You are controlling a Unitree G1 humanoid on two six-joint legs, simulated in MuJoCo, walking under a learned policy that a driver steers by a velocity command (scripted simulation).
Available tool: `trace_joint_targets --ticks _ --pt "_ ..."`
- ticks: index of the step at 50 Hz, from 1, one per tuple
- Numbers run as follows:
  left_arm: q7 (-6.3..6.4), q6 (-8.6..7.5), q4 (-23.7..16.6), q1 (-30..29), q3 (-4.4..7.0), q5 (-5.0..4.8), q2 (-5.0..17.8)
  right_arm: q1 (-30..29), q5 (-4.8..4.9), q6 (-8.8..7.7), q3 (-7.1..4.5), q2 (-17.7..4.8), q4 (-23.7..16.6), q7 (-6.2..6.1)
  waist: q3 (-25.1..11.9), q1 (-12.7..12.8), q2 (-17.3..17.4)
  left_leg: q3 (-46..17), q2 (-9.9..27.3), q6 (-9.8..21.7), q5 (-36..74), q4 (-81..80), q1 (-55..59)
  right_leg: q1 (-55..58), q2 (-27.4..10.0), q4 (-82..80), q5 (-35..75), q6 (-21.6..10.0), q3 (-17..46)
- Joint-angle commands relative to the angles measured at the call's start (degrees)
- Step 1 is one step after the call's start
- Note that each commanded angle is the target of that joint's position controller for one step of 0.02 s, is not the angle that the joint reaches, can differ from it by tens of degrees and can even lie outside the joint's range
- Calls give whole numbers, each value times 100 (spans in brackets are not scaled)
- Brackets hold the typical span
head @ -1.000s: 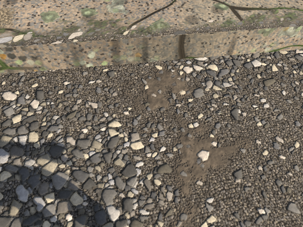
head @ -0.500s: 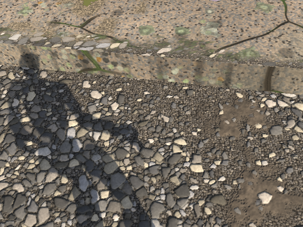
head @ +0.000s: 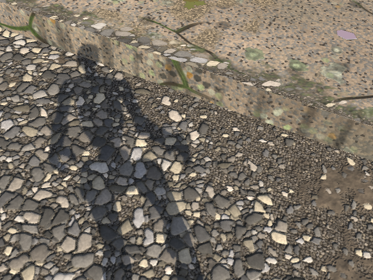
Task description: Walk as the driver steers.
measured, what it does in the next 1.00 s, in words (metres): steps on the spot: right foot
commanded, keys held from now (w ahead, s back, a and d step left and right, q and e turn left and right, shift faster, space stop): w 0.02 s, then no key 0.98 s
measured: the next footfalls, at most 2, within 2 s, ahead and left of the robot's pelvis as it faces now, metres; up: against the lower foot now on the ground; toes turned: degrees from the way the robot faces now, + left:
right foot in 0.16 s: +0.10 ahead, -0.14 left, +0.00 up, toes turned +2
left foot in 1.32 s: +0.16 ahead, +0.13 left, +0.00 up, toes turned +4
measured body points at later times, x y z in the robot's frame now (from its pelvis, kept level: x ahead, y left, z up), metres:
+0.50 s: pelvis +0.08 -0.04 -0.01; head +0.09 -0.04 +0.44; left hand +0.23 +0.21 -0.12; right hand +0.22 -0.30 -0.12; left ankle +0.04 +0.10 -0.75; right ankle +0.06 -0.14 -0.75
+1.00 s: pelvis +0.08 -0.04 -0.01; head +0.08 -0.04 +0.44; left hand +0.17 +0.23 -0.13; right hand +0.17 -0.31 -0.14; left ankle +0.04 +0.10 -0.75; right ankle +0.06 -0.14 -0.75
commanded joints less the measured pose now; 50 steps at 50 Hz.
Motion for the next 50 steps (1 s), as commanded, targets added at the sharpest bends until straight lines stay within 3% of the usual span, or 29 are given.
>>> trace_joint_targets --ticks 1,4,6,7,8,9,10,11,12,14,16,17,19,21,25,36,50 --pt "-91 -263 -532 -575 48 -26 435 147 4 -148 -289 -1080 -180 17 -50 -292 1028 -1628 1477 973 -1503 -1134 411 -250 -46 -788 24 -140 -2" --pt "-115 -352 -544 -543 13 -7 391 132 -19 -138 -232 -1015 -78 70 127 -240 868 -1599 1405 966 -861 -897 168 253 59 -1290 50 -278 -90" --pt "-121 -393 -454 -175 -10 51 312 -76 1 -96 -164 -900 -65 80 -53 78 769 -1456 1237 781 -63 -504 -89 1127 162 -1982 747 -357 -207" --pt "-105 -395 -419 7 -15 109 318 -118 -25 -91 -94 -718 -60 75 -207 200 689 -1371 1064 581 199 -266 -206 1629 68 -2268 1112 -396 -84" --pt "-68 -394 -441 222 7 180 533 -104 -97 -107 -4 -441 -69 65 -439 235 330 -1092 745 240 2 249 -428 2201 -520 -2385 2046 -548 488" --pt "-37 -347 -474 153 78 208 987 243 -165 -138 45 -233 -102 37 -549 -111 -703 -360 59 -143 -837 925 -911 2538 -1152 -2386 2664 -984 1219" --pt "-27 -287 -423 103 -11 159 645 266 -161 -121 39 -336 -98 -21 -661 -77 -1094 -114 162 -399 -1306 1129 -851 2290 -1523 -2671 1925 -1521 1814" --pt "-31 -262 -466 -34 -102 116 414 97 -118 -84 -21 -561 -97 -54 -399 -10 -1031 -29 273 -499 -1401 1259 -924 2133 -1490 -2794 1509 -1610 1904" --pt "-31 -244 -451 -73 -133 125 388 1 -96 -37 -47 -582 -68 -78 -295 24 -980 10 307 -549 -1415 1324 -971 2070 -1411 -2808 1435 -1560 1838" --pt "-22 -247 -460 -231 -164 119 442 34 -109 51 -52 -517 2 -85 -262 -34 -833 -22 462 -615 -1156 1122 -742 1934 -1349 -2729 1904 -1441 1596" --pt "-21 -217 -489 -517 -207 116 409 269 -109 68 -20 -390 186 -61 -397 -237 -634 71 470 -590 21 287 206 1553 -948 -2516 2413 -1125 954" --pt "-34 -215 -454 -408 -223 104 374 215 -140 76 -23 -456 206 -49 -463 -166 -504 11 482 -561 725 134 500 1503 -713 -2436 2236 -920 715" --pt "-88 -235 -420 -169 -242 112 379 41 -83 96 -95 -767 210 -42 -366 128 207 -100 526 -364 1305 379 427 1573 -225 -2288 1650 -638 281" --pt "-116 -248 -349 -241 -261 90 375 -31 -83 90 -59 -565 211 -41 -406 35 248 -136 558 -314 1542 351 510 1683 -207 -2078 2148 -624 228" --pt "-115 -177 -253 -230 -272 42 339 26 -70 80 -75 -581 340 -70 -548 41 307 -135 572 -337 2072 368 692 1882 -234 -1920 2974 -680 201" --pt "-86 -65 188 -318 -261 64 384 -137 -81 135 -100 -627 667 -130 -276 47 132 -102 582 -346 1660 164 742 1806 -171 -2151 2214 -589 169" --pt "47 -39 866 -195 -279 73 400 -82 -65 62 -80 -542 1531 -199 6 73 139 41 512 -438 939 -80 573 1674 -123 -2440 1294 -574 216"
